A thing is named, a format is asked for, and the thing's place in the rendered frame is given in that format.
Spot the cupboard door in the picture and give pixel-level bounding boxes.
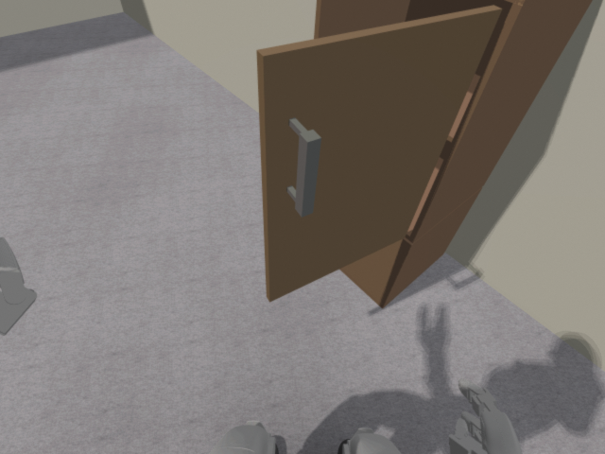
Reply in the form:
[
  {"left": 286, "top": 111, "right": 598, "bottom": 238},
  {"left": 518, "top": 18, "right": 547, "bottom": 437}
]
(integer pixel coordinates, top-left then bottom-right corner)
[{"left": 256, "top": 5, "right": 502, "bottom": 302}]

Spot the right robot hand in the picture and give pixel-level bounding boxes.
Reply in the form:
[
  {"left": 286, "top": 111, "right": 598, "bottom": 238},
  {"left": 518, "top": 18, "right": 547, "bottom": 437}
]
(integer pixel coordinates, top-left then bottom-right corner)
[{"left": 449, "top": 378, "right": 523, "bottom": 454}]

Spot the handle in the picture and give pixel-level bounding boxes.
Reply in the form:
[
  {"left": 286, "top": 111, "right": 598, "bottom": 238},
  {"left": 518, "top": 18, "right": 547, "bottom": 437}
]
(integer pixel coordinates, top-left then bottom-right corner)
[{"left": 286, "top": 117, "right": 321, "bottom": 217}]

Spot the robot shin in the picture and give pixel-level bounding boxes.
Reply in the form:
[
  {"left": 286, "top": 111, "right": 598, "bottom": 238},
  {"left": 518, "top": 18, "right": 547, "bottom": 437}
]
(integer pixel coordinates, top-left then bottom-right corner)
[
  {"left": 350, "top": 428, "right": 373, "bottom": 440},
  {"left": 246, "top": 421, "right": 266, "bottom": 430}
]

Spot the left robot hand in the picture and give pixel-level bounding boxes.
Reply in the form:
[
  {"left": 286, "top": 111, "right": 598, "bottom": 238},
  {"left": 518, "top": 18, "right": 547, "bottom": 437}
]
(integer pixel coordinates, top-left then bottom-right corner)
[{"left": 0, "top": 237, "right": 37, "bottom": 336}]

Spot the robot left shin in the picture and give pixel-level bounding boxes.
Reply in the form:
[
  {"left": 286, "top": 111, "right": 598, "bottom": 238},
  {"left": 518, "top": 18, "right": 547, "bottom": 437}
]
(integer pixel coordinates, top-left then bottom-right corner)
[{"left": 246, "top": 421, "right": 266, "bottom": 430}]

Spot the robot right shin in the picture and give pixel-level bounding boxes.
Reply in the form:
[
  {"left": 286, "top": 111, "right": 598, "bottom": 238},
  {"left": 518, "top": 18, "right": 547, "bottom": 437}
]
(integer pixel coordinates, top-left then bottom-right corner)
[{"left": 350, "top": 428, "right": 373, "bottom": 440}]

